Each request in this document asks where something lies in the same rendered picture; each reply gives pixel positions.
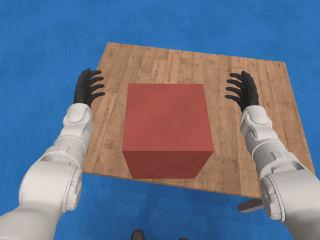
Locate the table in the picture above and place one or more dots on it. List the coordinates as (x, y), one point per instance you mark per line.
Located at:
(230, 169)

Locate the left robot hand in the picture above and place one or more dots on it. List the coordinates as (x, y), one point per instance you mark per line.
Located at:
(83, 92)

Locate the carton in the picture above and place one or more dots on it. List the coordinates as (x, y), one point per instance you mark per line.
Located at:
(167, 132)

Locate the robot right forearm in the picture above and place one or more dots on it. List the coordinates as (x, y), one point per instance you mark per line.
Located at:
(264, 146)

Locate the left robot upper arm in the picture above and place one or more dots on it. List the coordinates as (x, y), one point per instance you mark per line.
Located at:
(50, 190)

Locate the robot left forearm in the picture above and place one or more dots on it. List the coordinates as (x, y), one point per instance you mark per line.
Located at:
(73, 142)

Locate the right robot upper arm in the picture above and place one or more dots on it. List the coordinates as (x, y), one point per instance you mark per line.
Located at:
(293, 198)

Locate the robot left foot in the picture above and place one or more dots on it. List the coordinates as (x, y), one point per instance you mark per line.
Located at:
(137, 235)

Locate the right robot hand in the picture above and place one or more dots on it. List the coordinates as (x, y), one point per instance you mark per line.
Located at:
(247, 93)

